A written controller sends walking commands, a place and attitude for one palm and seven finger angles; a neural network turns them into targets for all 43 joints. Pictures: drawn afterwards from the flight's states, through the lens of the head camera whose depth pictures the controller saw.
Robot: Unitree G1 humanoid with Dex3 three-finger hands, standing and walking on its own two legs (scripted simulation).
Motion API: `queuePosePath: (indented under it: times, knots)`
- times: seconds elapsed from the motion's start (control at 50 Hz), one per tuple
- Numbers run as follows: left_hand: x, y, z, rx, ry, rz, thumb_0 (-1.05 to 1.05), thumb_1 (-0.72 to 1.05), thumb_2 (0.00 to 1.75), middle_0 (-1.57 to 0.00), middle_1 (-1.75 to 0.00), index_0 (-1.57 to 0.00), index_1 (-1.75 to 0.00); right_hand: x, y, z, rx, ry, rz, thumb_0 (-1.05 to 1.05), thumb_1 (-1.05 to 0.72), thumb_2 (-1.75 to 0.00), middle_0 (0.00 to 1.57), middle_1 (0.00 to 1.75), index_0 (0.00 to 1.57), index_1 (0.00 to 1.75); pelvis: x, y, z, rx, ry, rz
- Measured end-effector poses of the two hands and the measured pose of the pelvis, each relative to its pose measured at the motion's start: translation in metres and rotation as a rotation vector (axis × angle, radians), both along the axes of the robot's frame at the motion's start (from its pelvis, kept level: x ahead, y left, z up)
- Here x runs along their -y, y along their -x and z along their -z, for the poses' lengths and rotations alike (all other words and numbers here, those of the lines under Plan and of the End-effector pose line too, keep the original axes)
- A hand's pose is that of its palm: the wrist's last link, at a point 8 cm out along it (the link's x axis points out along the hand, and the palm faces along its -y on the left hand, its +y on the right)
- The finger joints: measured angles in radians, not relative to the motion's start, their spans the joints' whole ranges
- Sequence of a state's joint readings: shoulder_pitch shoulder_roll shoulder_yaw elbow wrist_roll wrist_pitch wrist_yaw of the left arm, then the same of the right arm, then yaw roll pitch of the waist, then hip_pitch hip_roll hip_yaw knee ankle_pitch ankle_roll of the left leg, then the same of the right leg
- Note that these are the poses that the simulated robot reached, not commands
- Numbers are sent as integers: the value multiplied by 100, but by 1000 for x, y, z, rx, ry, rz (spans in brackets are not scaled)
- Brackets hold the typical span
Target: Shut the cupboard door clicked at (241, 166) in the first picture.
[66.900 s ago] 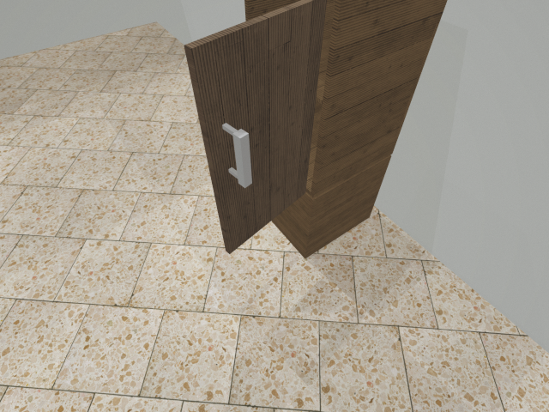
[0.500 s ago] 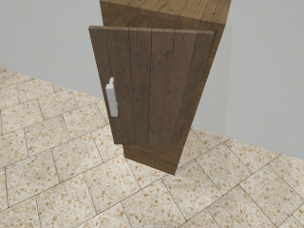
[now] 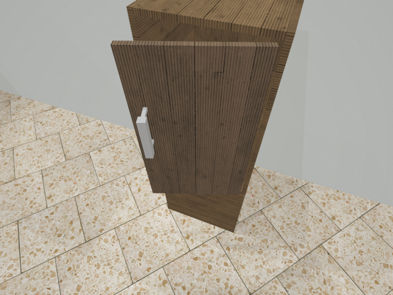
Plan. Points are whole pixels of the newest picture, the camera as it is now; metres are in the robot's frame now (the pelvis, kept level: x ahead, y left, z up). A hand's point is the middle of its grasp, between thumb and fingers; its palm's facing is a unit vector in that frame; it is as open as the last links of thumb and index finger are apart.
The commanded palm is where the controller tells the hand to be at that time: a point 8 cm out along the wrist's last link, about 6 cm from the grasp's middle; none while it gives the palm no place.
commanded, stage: shuffle to correct the standing spot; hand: left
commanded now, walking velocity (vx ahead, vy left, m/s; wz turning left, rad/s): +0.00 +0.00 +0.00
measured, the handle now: (147, 133) +0.49 +0.16 +0.02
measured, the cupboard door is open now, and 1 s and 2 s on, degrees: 20 20 20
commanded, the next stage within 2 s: come to a stop and stand still in 0.04 s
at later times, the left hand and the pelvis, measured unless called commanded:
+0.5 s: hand out of the picture +0.04 +0.17 -0.18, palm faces +0.01 -0.97 -0.24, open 7.4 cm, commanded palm none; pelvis +0.02 -0.02 +0.00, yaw -1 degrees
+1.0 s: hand out of the picture +0.02 +0.23 -0.17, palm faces -0.02 -0.97 -0.25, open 7.4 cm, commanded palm none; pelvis -0.02 +0.03 +0.00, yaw -1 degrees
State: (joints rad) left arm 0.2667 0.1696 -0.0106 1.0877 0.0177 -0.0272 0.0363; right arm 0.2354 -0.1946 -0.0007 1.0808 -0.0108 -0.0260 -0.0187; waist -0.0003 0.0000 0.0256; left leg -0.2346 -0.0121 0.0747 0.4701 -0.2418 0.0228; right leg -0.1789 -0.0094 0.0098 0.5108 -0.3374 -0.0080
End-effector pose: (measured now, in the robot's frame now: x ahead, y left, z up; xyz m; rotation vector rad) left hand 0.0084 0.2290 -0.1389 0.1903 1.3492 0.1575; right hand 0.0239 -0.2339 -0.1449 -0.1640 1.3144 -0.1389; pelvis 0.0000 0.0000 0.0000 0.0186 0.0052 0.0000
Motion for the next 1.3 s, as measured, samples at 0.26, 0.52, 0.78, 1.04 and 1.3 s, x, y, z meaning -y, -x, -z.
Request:
queuePosePath:
  times: [0.26, 0.52, 0.78, 1.04, 1.3]
  knots:
    - [18, -16, 11, -17, 38, -4, 1, 90, 89, -20, -30, -20, -30, 12, -29, -3, 12, 22, -2, 0, -91, -90, 20, 30, 20, 30, 13, -22, 3, 0, 6, 4]
    - [8, -24, 4, -19, -17, -9, 1, 90, 89, -20, -30, -20, -30, 7, -38, 1, 4, 4, 22, 0, -91, -90, 20, 30, 20, 30, 15, -23, 2, -12, -1, 15]
    - [-16, -27, 8, 97, -9, 27, 1, 90, 89, -20, -30, -20, -30, -11, -31, -5, 130, 18, 21, 0, -91, -90, 20, 30, 20, 30, -12, 1, 9, 34, 30, 16]
    - [-50, 0, -4, 47, -37, 39, 1, 90, 89, -20, -30, -20, -30, -26, 8, -6, 40, 8, -4, 0, -91, -90, 20, 30, 20, 30, -28, 20, 2, 3, 20, 10]
    - [-50, 12, -5, -34, -46, 30, 1, 90, 89, -20, -30, -20, -30, 5, -1, -13, 10, 64, -9, 0, -91, -90, 20, 30, 20, 30, -20, 9, -2, -3, 14, 12]
